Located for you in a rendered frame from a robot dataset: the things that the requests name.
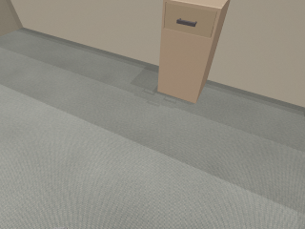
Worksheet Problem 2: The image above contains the drawer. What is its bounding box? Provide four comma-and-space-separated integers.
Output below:
164, 2, 217, 38

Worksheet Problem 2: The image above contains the handle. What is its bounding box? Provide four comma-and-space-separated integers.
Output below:
176, 18, 197, 27

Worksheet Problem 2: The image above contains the cabinet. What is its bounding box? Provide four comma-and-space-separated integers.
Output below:
157, 0, 231, 104

